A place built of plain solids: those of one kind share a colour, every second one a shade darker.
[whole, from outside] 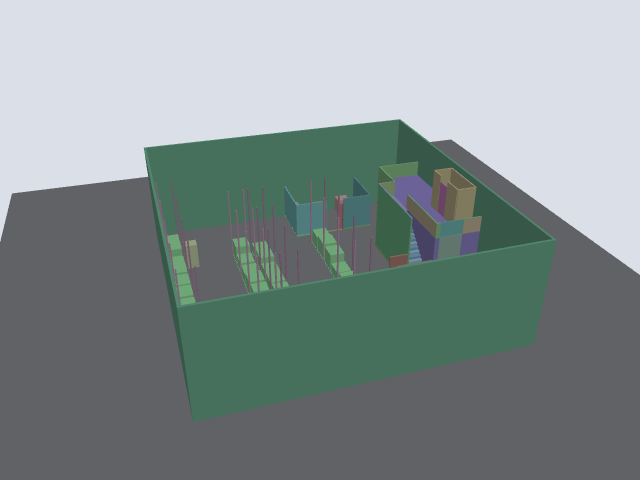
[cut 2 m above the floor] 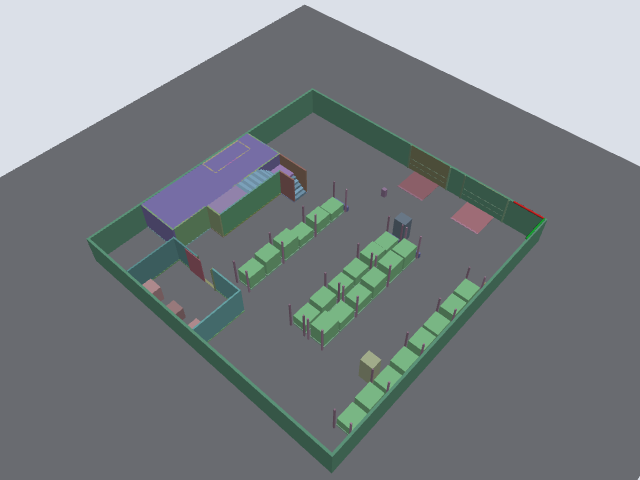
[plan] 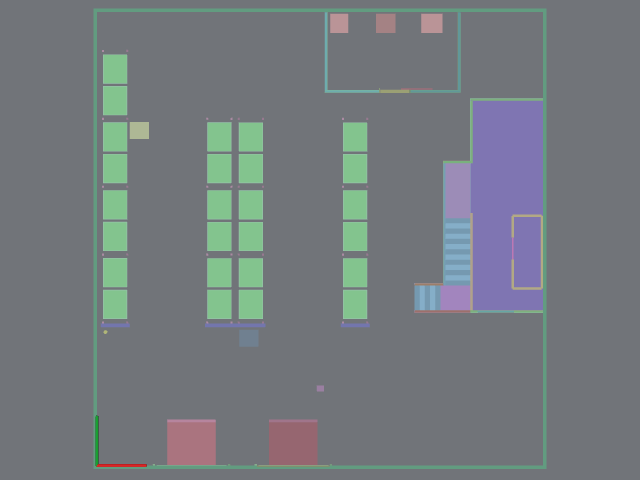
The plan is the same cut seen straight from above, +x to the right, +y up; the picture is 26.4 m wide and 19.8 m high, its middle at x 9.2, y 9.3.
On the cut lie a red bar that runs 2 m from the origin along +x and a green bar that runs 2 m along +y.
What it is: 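Racking aisles and the goods-in floor of a storage hall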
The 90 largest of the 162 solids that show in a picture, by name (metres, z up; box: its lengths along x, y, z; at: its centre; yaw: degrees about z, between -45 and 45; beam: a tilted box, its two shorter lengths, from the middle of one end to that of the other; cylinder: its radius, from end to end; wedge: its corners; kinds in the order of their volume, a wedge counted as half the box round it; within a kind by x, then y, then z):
{
 "mezz_deck_1": {"box": [3.0, 8.84, 3.81], "at": [16.9, 10.72, 1.85]},
 "wall_1": {"box": [0.15, 19.0, 6.71], "at": [-0.07, 9.35, 3.3]},
 "wall_2": {"box": [18.7, 0.15, 6.71], "at": [9.2, -0.07, 3.3]},
 "wall_3": {"box": [18.7, 0.15, 6.71], "at": [9.2, 18.77, 3.3]},
 "wall_4": {"box": [0.15, 19.0, 6.71], "at": [18.48, 9.35, 3.3]},
 "row_load_1": {"box": [0.95, 1.16, 1.04], "at": [0.75, 6.65, 0.66]},
 "row_load_2": {"box": [0.95, 1.16, 0.98], "at": [0.75, 7.95, 0.63]},
 "row_load_3": {"box": [0.95, 1.16, 0.88], "at": [0.75, 9.45, 0.58]},
 "row_load_4": {"box": [0.95, 1.16, 0.87], "at": [0.75, 10.75, 0.58]},
 "row_load_5": {"box": [0.95, 1.16, 0.79], "at": [0.75, 12.25, 0.53]},
 "row_load_6": {"box": [0.95, 1.16, 0.55], "at": [0.75, 13.55, 0.42]},
 "row_load_7": {"box": [0.95, 1.16, 0.88], "at": [0.75, 15.05, 0.58]},
 "row_load_8": {"box": [0.95, 1.16, 0.66], "at": [0.75, 16.35, 0.47]},
 "row_load_9": {"box": [0.95, 1.16, 1.1], "at": [5.05, 6.65, 0.69]},
 "row_load_10": {"box": [0.95, 1.16, 1.17], "at": [5.05, 7.95, 0.73]},
 "row_load_11": {"box": [0.95, 1.16, 1.08], "at": [5.05, 9.45, 0.68]},
 "row_load_12": {"box": [0.95, 1.16, 0.81], "at": [5.05, 10.75, 0.54]},
 "row_load_13": {"box": [0.95, 1.16, 0.74], "at": [5.05, 12.25, 0.51]},
 "row_load_14": {"box": [0.95, 1.16, 1.2], "at": [5.05, 13.55, 0.74]},
 "row_load_15": {"box": [0.95, 1.16, 0.71], "at": [6.35, 6.65, 0.5]},
 "row_load_16": {"box": [0.95, 1.16, 0.93], "at": [6.35, 7.95, 0.6]},
 "row_load_17": {"box": [0.95, 1.16, 0.79], "at": [6.35, 9.45, 0.53]},
 "row_load_18": {"box": [0.95, 1.16, 0.69], "at": [6.35, 10.75, 0.48]},
 "row_load_19": {"box": [0.95, 1.16, 0.88], "at": [6.35, 12.25, 0.58]},
 "row_load_20": {"box": [0.95, 1.16, 0.66], "at": [6.35, 13.55, 0.47]},
 "row_load_21": {"box": [0.95, 1.16, 0.68], "at": [10.65, 6.65, 0.48]},
 "row_load_22": {"box": [0.95, 1.16, 0.84], "at": [10.65, 7.95, 0.56]},
 "row_load_23": {"box": [0.95, 1.16, 0.65], "at": [10.65, 9.45, 0.46]},
 "row_load_24": {"box": [0.95, 1.16, 1.17], "at": [10.65, 10.75, 0.73]},
 "row_load_25": {"box": [0.95, 1.16, 1.16], "at": [10.65, 12.25, 0.72]},
 "row_load_26": {"box": [0.95, 1.16, 0.97], "at": [10.65, 13.55, 0.62]},
 "mezz_head_landing_1": {"box": [1.02, 2.27, 3.81], "at": [14.89, 11.33, 1.85]},
 "mezz_steps_1": {"box": [1.02, 0.22, 1.37], "at": [14.89, 7.53, 0.63]},
 "mezz_steps_2": {"box": [1.02, 0.22, 1.55], "at": [14.89, 7.74, 0.73]},
 "mezz_steps_3": {"box": [1.02, 0.22, 1.74], "at": [14.89, 7.96, 0.82]},
 "mezz_steps_4": {"box": [1.02, 0.22, 1.93], "at": [14.89, 8.17, 0.91]},
 "mezz_steps_5": {"box": [1.02, 0.22, 2.12], "at": [14.89, 8.38, 1.01]},
 "mezz_steps_6": {"box": [1.02, 0.22, 2.3], "at": [14.89, 8.6, 1.1]},
 "mezz_steps_7": {"box": [1.02, 0.22, 2.49], "at": [14.89, 8.81, 1.2]},
 "mezz_steps_8": {"box": [1.02, 0.22, 2.68], "at": [14.89, 9.03, 1.29]},
 "mezz_steps_9": {"box": [1.02, 0.22, 2.87], "at": [14.89, 9.24, 1.38]},
 "mezz_steps_10": {"box": [1.02, 0.22, 3.06], "at": [14.89, 9.45, 1.48]},
 "mezz_steps_11": {"box": [1.02, 0.22, 3.24], "at": [14.89, 9.67, 1.57]},
 "mezz_steps_12": {"box": [1.02, 0.22, 3.43], "at": [14.89, 9.88, 1.67]},
 "mezz_steps_13": {"box": [1.02, 0.22, 3.62], "at": [14.89, 10.1, 1.76]},
 "mezz_par_whole_1": {"box": [0.1, 4.02, 4.81], "at": [15.45, 8.41, 2.35]},
 "mezz_par_whole_2": {"box": [0.1, 2.57, 4.81], "at": [15.45, 13.75, 2.35]},
 "mezz_par_whole_3": {"box": [3.0, 0.1, 4.81], "at": [16.9, 15.09, 2.35]},
 "mezz_par_whole_4": {"box": [1.2, 0.1, 4.81], "at": [17.8, 6.35, 2.35]},
 "office_1": {"box": [0.1, 1.2, 6.31], "at": [17.15, 7.9, 3.1]},
 "office_2": {"box": [0.1, 0.9, 6.31], "at": [17.15, 9.85, 3.1]},
 "office_3": {"box": [1.2, 0.1, 6.31], "at": [17.75, 7.3, 3.1]},
 "office_4": {"box": [1.2, 0.1, 6.31], "at": [17.75, 10.3, 3.1]},
 "office_5": {"box": [0.1, 3.0, 6.31], "at": [18.35, 8.8, 3.1]},
 "room_wall_1": {"box": [0.1, 3.22, 2.55], "at": [9.45, 17.09, 1.23]},
 "room_wall_2": {"box": [2.23, 0.1, 2.55], "at": [10.52, 15.43, 1.23]},
 "room_wall_3": {"box": [2.06, 0.1, 2.55], "at": [13.96, 15.43, 1.23]},
 "room_wall_4": {"box": [0.1, 3.22, 2.55], "at": [14.94, 17.09, 1.23]},
 "mezz_par_1": {"box": [0.1, 4.02, 4.77], "at": [15.45, 8.41, 2.33]},
 "mezz_par_2": {"box": [1.2, 0.1, 4.77], "at": [17.8, 6.35, 2.33]},
 "mezz_cheek_whole_1": {"box": [0.1, 5.05, 4.81], "at": [14.33, 9.94, 2.35]},
 "mezz_cheek_1": {"box": [0.1, 5.05, 4.77], "at": [14.33, 9.94, 2.33]},
 "row_pal_1": {"box": [1.0, 1.21, 0.19], "at": [0.75, 6.65, 0.04]},
 "row_pal_2": {"box": [1.0, 1.21, 0.19], "at": [0.75, 7.95, 0.04]},
 "row_pal_3": {"box": [1.0, 1.21, 0.19], "at": [0.75, 9.45, 0.04]},
 "row_pal_4": {"box": [1.0, 1.21, 0.19], "at": [0.75, 10.75, 0.04]},
 "row_pal_5": {"box": [1.0, 1.21, 0.19], "at": [0.75, 12.25, 0.04]},
 "row_pal_6": {"box": [1.0, 1.21, 0.19], "at": [0.75, 13.55, 0.04]},
 "row_pal_7": {"box": [1.0, 1.21, 0.19], "at": [0.75, 15.05, 0.04]},
 "row_pal_8": {"box": [1.0, 1.21, 0.19], "at": [0.75, 16.35, 0.04]},
 "row_pal_9": {"box": [1.0, 1.21, 0.19], "at": [5.05, 6.65, 0.04]},
 "row_pal_10": {"box": [1.0, 1.21, 0.19], "at": [6.35, 6.65, 0.04]},
 "room_stock_1": {"box": [0.74, 0.8, 1.17], "at": [9.99, 18.24, 0.54]},
 "room_stock_2": {"box": [0.8, 0.8, 0.95], "at": [11.91, 18.24, 0.42]},
 "room_stock_3": {"box": [0.88, 0.8, 1.16], "at": [13.82, 18.24, 0.53]},
 "mezz_quarter_landing_1": {"box": [1.24, 1.03, 1.18], "at": [14.78, 6.91, 0.54]},
 "cage_1": {"box": [0.8, 0.7, 1.75], "at": [6.26, 5.25, 0.82]},
 "left_cage_1": {"box": [0.8, 0.7, 1.75], "at": [1.75, 13.82, 0.82]},
 "mezz_low_whole_1": {"box": [1.18, 0.1, 2.28], "at": [13.69, 7.47, 1.09]},
 "mezz_low_whole_2": {"box": [2.3, 0.1, 2.28], "at": [14.25, 6.35, 1.09]},
 "mezz_low_1": {"box": [1.18, 0.1, 2.24], "at": [13.69, 7.47, 1.07]},
 "mezz_low_2": {"box": [2.3, 0.1, 2.24], "at": [14.25, 6.35, 1.07]},
 "mezz_gate_base_1": {"box": [1.5, 0.1, 3.81], "at": [16.45, 6.35, 1.85]},
 "mezz_landing_whole_1": {"box": [1.12, 0.1, 4.81], "at": [14.84, 12.51, 2.35]},
 "mezz_landing_1": {"box": [1.12, 0.1, 4.77], "at": [14.84, 12.51, 2.33]},
 "shutter_1": {"box": [3.0, 0.05, 3.15], "at": [8.1, -0.03, 1.52]},
 "leveller_1": {"box": [2.0, 1.78, 0.07], "at": [3.9, 0.89, -0.02]},
 "leveller_2": {"box": [2.0, 1.78, 0.07], "at": [8.1, 0.89, -0.02]},
 "mezz_gate_1": {"box": [1.5, 0.05, 4.81], "at": [16.45, 6.35, 2.35]},
 "office_door_leaf_1": {"box": [0.06, 0.9, 5.91], "at": [17.15, 8.95, 2.9]}
}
